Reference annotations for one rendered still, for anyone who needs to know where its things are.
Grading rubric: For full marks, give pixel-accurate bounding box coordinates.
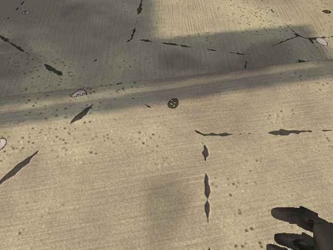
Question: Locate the robot right hand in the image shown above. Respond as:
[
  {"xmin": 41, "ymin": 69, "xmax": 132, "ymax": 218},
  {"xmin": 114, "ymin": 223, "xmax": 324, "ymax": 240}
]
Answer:
[{"xmin": 266, "ymin": 206, "xmax": 333, "ymax": 250}]

